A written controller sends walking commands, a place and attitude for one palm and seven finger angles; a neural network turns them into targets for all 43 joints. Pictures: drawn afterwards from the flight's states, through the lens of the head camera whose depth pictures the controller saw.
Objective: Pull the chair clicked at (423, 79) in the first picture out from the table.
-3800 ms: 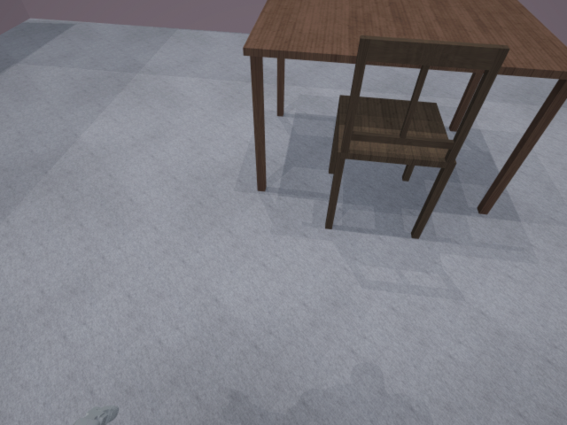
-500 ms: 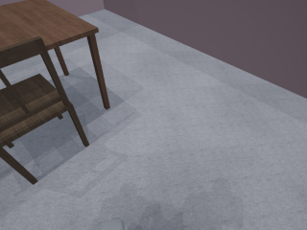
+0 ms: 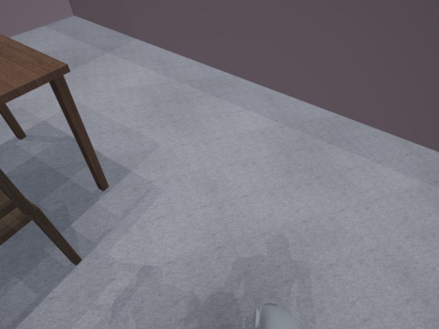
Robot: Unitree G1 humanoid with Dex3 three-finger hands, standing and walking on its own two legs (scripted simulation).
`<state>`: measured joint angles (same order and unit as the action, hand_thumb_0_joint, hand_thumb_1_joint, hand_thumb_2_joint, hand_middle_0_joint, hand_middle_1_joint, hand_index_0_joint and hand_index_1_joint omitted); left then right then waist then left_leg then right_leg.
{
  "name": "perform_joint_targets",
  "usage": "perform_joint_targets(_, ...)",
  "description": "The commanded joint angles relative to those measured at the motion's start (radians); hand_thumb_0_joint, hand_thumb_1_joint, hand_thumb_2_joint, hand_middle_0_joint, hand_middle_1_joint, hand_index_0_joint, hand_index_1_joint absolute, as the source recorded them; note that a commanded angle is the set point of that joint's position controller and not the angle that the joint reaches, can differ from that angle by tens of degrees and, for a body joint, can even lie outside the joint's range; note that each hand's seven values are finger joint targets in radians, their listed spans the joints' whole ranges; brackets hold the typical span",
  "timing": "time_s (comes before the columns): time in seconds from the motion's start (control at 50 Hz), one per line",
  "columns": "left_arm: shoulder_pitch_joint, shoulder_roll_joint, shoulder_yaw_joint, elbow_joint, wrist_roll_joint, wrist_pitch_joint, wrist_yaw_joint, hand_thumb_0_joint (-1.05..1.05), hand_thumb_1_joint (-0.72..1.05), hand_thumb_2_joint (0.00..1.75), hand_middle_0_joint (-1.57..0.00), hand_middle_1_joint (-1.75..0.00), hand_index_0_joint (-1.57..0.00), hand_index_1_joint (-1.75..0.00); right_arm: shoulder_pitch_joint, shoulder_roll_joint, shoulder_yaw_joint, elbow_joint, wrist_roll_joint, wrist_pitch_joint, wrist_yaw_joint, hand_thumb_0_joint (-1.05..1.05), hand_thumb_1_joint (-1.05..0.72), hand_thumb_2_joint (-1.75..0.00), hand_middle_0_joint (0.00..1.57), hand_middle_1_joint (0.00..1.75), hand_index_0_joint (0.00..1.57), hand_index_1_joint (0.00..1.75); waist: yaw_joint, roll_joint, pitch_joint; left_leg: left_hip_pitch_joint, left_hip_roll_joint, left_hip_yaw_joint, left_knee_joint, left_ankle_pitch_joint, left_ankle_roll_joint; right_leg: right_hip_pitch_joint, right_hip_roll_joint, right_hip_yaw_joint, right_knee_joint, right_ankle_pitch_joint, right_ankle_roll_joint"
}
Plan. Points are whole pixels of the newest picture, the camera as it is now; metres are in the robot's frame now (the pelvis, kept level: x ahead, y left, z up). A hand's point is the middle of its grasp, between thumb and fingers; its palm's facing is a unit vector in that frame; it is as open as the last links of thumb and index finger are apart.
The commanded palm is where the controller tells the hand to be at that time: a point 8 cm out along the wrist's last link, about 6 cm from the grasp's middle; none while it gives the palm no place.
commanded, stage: walk to a spot facing it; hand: left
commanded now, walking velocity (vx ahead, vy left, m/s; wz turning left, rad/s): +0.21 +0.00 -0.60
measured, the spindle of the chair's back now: out of the picture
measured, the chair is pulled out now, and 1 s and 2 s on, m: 0.00 0.00 0.00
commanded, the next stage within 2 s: turn to face it in 0.02 s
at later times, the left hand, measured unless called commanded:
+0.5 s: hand (181, 269) +0.28 +0.10 -0.16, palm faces +0.03 -0.99 -0.15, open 7.3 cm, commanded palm none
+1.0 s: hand (131, 324) +0.16 +0.18 -0.16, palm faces +0.34 -0.89 -0.30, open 7.4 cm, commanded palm none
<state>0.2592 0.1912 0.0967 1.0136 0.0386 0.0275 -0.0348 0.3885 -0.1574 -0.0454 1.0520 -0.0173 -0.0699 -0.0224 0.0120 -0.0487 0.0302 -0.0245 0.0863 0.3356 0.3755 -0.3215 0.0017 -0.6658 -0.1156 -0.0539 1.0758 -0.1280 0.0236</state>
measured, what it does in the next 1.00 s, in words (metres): walks ahead, turning left: right foot, then left foot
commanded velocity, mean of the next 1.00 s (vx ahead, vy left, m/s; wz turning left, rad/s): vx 0.02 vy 0.00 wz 0.49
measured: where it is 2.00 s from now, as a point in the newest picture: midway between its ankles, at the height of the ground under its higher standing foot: outside the picture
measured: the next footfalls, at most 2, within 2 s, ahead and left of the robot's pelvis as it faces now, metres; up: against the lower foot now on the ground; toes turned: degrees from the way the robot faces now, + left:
right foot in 0.18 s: +0.24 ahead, -0.14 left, +0.00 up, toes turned -14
left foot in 0.64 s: +0.20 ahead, +0.09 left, +0.00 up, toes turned +17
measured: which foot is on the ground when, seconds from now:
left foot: down 0.00-0.18, up 0.20-0.62, down 0.64-1.00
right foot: up 0.00-0.16, down 0.18-0.64, up 0.66-1.00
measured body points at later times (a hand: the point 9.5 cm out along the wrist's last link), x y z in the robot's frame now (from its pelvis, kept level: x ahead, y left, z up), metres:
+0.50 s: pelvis +0.14 -0.06 -0.01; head +0.14 -0.05 +0.44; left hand +0.27 +0.15 -0.15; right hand +0.16 -0.28 -0.17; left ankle +0.16 +0.07 -0.69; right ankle +0.20 -0.13 -0.74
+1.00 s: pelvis +0.15 -0.05 -0.01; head +0.18 -0.05 +0.44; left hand +0.14 +0.23 -0.14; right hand +0.27 -0.27 -0.16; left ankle +0.16 +0.08 -0.74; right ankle +0.18 -0.19 -0.71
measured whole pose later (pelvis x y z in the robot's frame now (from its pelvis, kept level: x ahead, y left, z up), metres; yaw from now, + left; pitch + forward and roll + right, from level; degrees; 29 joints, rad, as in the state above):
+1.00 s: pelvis +0.15 -0.05 -0.01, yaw +18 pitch +1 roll +0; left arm 0.18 0.24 0.09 0.95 0.01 0.05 0.02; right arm 0.23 -0.20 -0.06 0.94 -0.02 0.03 0.01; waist -0.03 0.02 0.05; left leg -0.34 0.00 -0.01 0.50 -0.18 0.01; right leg -0.39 -0.06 -0.02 0.85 -0.44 0.09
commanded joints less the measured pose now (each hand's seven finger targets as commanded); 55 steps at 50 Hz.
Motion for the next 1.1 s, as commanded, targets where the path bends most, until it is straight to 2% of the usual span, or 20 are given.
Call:
perform_joint_targets(0.0,-0.166,-0.006,-0.011,-0.119,-0.009,-0.021,-0.016,0.00,0.90,0.90,-0.20,-0.30,-0.20,-0.30,0.083,-0.121,-0.027,-0.029,-0.012,-0.012,-0.006,0.00,-0.90,-0.90,0.20,0.30,0.20,0.30,-0.055,0.180,0.126,0.037,0.274,-0.081,-0.146,0.429,0.100,-0.073,-0.007,-0.060,-0.244,-0.016,-0.009)
perform_joint_targets(0.06,-0.165,0.001,-0.014,-0.125,-0.012,-0.033,-0.014,0.00,0.90,0.90,-0.20,-0.30,-0.20,-0.30,0.085,-0.147,-0.038,-0.023,-0.014,-0.002,-0.004,0.00,-0.90,-0.90,0.20,0.30,0.20,0.30,-0.049,0.188,0.093,0.081,0.284,-0.025,-0.044,0.636,0.089,0.044,0.049,-0.108,-0.370,-0.064,-0.047)
perform_joint_targets(0.12,0.058,0.051,-0.007,-0.057,-0.002,-0.058,0.002,0.00,0.90,0.90,-0.20,-0.30,-0.20,-0.30,0.055,-0.177,-0.040,-0.029,-0.006,0.005,-0.001,0.00,-0.90,-0.90,0.20,0.30,0.20,0.30,0.052,0.170,-0.065,0.028,0.251,0.004,0.297,0.879,0.044,0.417,0.131,-0.155,-0.498,-0.022,-0.089)
perform_joint_targets(0.14,0.183,0.121,0.010,-0.017,0.003,-0.076,0.014,0.00,0.90,0.90,-0.20,-0.30,-0.20,-0.30,0.063,-0.146,-0.030,-0.027,0.006,0.006,0.009,0.00,-0.90,-0.90,0.20,0.30,0.20,0.30,0.114,0.060,-0.169,-0.156,0.201,-0.001,0.529,0.657,0.004,0.698,0.044,-0.061,-0.545,0.151,-0.112)
perform_joint_targets(0.16,0.260,0.234,0.033,0.006,-0.003,-0.091,0.031,0.00,0.90,0.90,-0.20,-0.30,-0.20,-0.30,0.135,-0.058,-0.014,-0.038,0.024,0.005,0.009,0.00,-0.90,-0.90,0.20,0.30,0.20,0.30,0.108,-0.210,-0.350,-0.463,0.023,-0.056,0.859,-0.215,-0.046,1.000,-0.292,0.379,-0.551,0.544,-0.233)
perform_joint_targets(0.18,0.267,0.255,0.027,0.003,-0.033,-0.083,0.044,0.00,0.90,0.90,-0.20,-0.30,-0.20,-0.30,0.092,-0.074,-0.012,-0.056,0.031,0.019,-0.002,0.00,-0.90,-0.90,0.20,0.30,0.20,0.30,0.104,-0.158,-0.406,-0.441,0.002,-0.237,1.000,-0.324,-0.030,0.926,-0.357,0.434,-0.619,0.734,-0.291)
perform_joint_targets(0.2,0.177,0.226,0.013,-0.005,-0.034,-0.077,0.050,0.00,0.90,0.90,-0.20,-0.30,-0.20,-0.30,0.067,-0.049,-0.011,-0.051,0.025,0.028,-0.007,0.00,-0.90,-0.90,0.20,0.30,0.20,0.30,0.064,-0.030,-0.257,-0.459,0.032,-0.291,1.011,-0.257,-0.023,0.798,-0.342,0.279,-0.641,0.740,-0.287)
perform_joint_targets(0.32,-0.118,0.093,-0.036,-0.066,-0.021,-0.075,0.067,0.00,0.90,0.90,-0.20,-0.30,-0.20,-0.30,0.124,-0.009,-0.002,0.016,0.002,0.095,-0.001,0.00,-0.90,-0.90,0.20,0.30,0.20,0.30,-0.077,-0.008,-0.041,-0.357,0.068,-0.317,0.821,-0.069,-0.042,0.297,-0.238,-0.008,-0.800,0.241,-0.157)
perform_joint_targets(0.44,-0.117,0.097,-0.018,-0.088,-0.016,-0.043,0.072,0.00,0.90,0.90,-0.20,-0.30,-0.20,-0.30,0.005,-0.019,-0.016,-0.058,-0.006,0.117,0.021,0.00,-0.90,-0.90,0.20,0.30,0.20,0.30,-0.046,-0.063,0.007,-0.407,0.054,-0.252,0.650,-0.057,-0.051,0.305,-0.250,-0.064,-0.849,-0.106,-0.154)
perform_joint_targets(0.58,-0.080,0.128,0.006,-0.105,-0.015,-0.019,0.071,0.00,0.90,0.90,-0.20,-0.30,-0.20,-0.30,-0.043,-0.062,-0.030,-0.122,-0.009,0.101,0.033,0.00,-0.90,-0.90,0.20,0.30,0.20,0.30,-0.033,0.009,-0.025,-0.291,0.024,-0.215,0.261,-0.003,-0.035,0.370,-0.260,-0.125,-0.615,-0.122,-0.101)
perform_joint_targets(0.6,-0.078,0.112,0.005,-0.118,-0.024,-0.011,0.067,0.00,0.90,0.90,-0.20,-0.30,-0.20,-0.30,0.004,-0.102,-0.039,-0.116,-0.011,0.095,0.034,0.00,-0.90,-0.90,0.20,0.30,0.20,0.30,-0.053,0.141,-0.035,-0.243,0.060,-0.309,0.101,0.077,-0.010,0.321,-0.196,-0.167,-0.474,-0.183,-0.055)
perform_joint_targets(0.62,-0.065,0.057,0.000,-0.151,-0.033,-0.005,0.059,0.00,0.90,0.90,-0.20,-0.30,-0.20,-0.30,0.031,-0.196,-0.061,-0.127,-0.018,0.086,0.028,0.00,-0.90,-0.90,0.20,0.30,0.20,0.30,-0.063,0.416,-0.027,-0.181,0.268,-0.647,-0.045,0.281,0.096,0.129,-0.055,-0.204,-0.260,-0.392,0.031)
perform_joint_targets(0.64,-0.161,0.056,-0.009,-0.195,-0.024,-0.003,0.056,0.00,0.90,0.90,-0.20,-0.30,-0.20,-0.30,0.056,-0.249,-0.070,-0.126,-0.022,0.085,0.016,0.00,-0.90,-0.90,0.20,0.30,0.20,0.30,-0.104,0.422,-0.001,-0.192,0.374,-0.785,-0.114,0.409,0.203,0.045,0.017,-0.106,-0.035,-0.528,0.043)
perform_joint_targets(0.66,-0.170,0.064,-0.004,-0.199,-0.019,-0.002,0.050,0.00,0.90,0.90,-0.20,-0.30,-0.20,-0.30,0.032,-0.249,-0.069,-0.125,-0.021,0.081,0.010,0.00,-0.90,-0.90,0.20,0.30,0.20,0.30,-0.081,0.297,-0.041,-0.192,0.350,-0.738,-0.107,0.325,0.215,0.049,-0.001,-0.016,0.061,-0.444,0.028)
perform_joint_targets(0.74,-0.098,0.085,0.007,-0.145,-0.020,-0.006,0.041,0.00,0.90,0.90,-0.20,-0.30,-0.20,-0.30,-0.125,-0.201,-0.051,-0.170,-0.008,0.064,0.000,0.00,-0.90,-0.90,0.20,0.30,0.20,0.30,-0.026,0.207,-0.099,-0.142,0.178,-0.532,-0.045,0.369,0.128,0.053,0.009,0.029,0.101,-0.238,0.049)
perform_joint_targets(0.9,-0.124,0.087,-0.003,-0.162,-0.033,0.001,0.055,0.00,0.90,0.90,-0.20,-0.30,-0.20,-0.30,-0.093,-0.240,-0.072,-0.156,-0.009,0.082,0.007,0.00,-0.90,-0.90,0.20,0.30,0.20,0.30,-0.064,0.185,-0.103,-0.091,0.171,-0.618,-0.033,0.393,0.173,0.155,0.048,0.036,-0.168,-0.327,0.067)
perform_joint_targets(1.0,-0.005,0.102,-0.002,-0.144,-0.040,-0.006,0.061,0.00,0.90,0.90,-0.20,-0.30,-0.20,-0.30,-0.198,-0.257,-0.083,-0.190,-0.008,0.101,0.019,0.00,-0.90,-0.90,0.20,0.30,0.20,0.30,-0.009,0.235,-0.097,-0.270,0.105,-0.654,0.010,0.291,0.133,0.421,0.095,0.011,-0.479,-0.233,0.045)
perform_joint_targets(1.02,0.047,0.119,0.003,-0.132,-0.039,-0.011,0.063,0.00,0.90,0.90,-0.20,-0.30,-0.20,-0.30,-0.224,-0.248,-0.082,-0.203,-0.002,0.104,0.022,0.00,-0.90,-0.90,0.20,0.30,0.20,0.30,0.022,0.195,-0.097,-0.364,0.069,-0.634,0.053,0.202,0.096,0.543,0.080,0.007,-0.619,-0.137,0.038)
perform_joint_targets(1.06,0.068,0.290,0.032,-0.151,-0.009,-0.023,0.075,0.00,0.90,0.90,-0.20,-0.30,-0.20,-0.30,-0.230,-0.122,-0.066,-0.252,0.004,0.110,0.029,0.00,-0.90,-0.90,0.20,0.30,0.20,0.30,0.049,-0.321,-0.047,-0.690,-0.167,-0.360,0.505,-0.230,-0.055,0.643,-0.359,0.452,-0.890,-0.266,-0.116)
perform_joint_targets(1.08,0.022,0.284,0.022,-0.175,-0.020,-0.017,0.080,0.00,0.90,0.90,-0.20,-0.30,-0.20,-0.30,-0.263,-0.198,-0.081,-0.256,-0.006,0.114,0.031,0.00,-0.90,-0.90,0.20,0.30,0.20,0.30,0.042,-0.213,-0.034,-0.608,-0.101,-0.414,0.685,-0.242,-0.039,0.457,-0.409,0.423,-0.892,-0.258,-0.159)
